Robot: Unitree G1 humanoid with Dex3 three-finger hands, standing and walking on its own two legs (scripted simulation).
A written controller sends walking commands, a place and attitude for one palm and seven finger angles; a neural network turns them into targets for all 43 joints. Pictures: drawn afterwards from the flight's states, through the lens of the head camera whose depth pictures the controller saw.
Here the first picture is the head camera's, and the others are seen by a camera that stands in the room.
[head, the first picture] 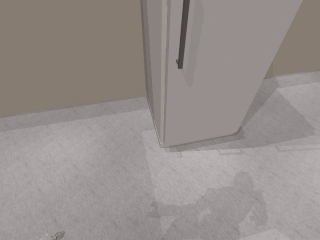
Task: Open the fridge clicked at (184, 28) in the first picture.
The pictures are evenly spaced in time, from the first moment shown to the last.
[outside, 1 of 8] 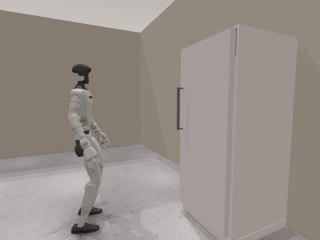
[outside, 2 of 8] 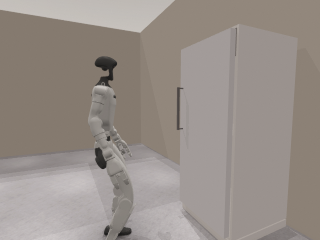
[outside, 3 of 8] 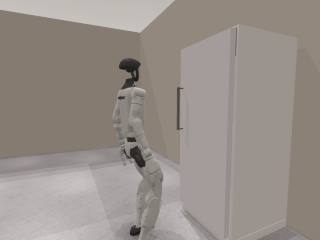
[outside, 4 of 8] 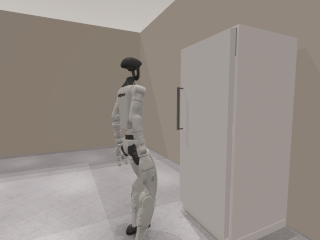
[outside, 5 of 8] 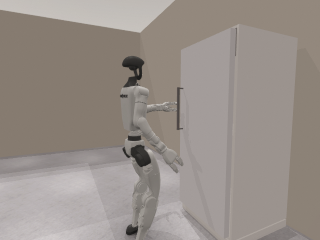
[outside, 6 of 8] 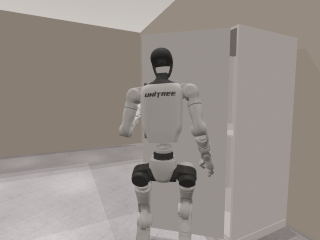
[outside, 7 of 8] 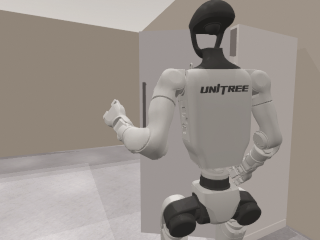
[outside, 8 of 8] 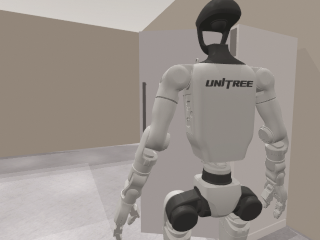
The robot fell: no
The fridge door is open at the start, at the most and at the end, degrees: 0 64 57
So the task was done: yes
